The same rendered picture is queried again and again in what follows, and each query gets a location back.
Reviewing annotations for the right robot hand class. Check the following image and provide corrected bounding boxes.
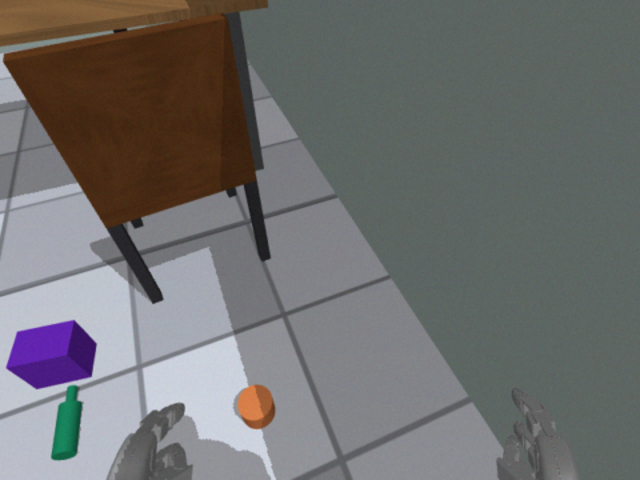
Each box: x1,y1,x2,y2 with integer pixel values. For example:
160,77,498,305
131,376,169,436
496,388,580,480

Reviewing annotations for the table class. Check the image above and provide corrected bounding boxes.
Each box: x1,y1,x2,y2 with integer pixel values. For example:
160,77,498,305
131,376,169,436
0,0,268,171

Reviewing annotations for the left robot hand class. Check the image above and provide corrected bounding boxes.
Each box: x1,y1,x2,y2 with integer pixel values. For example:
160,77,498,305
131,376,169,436
106,403,193,480

